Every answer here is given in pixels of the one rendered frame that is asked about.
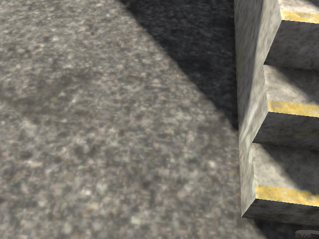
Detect stairs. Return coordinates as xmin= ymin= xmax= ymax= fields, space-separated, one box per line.
xmin=234 ymin=0 xmax=319 ymax=228

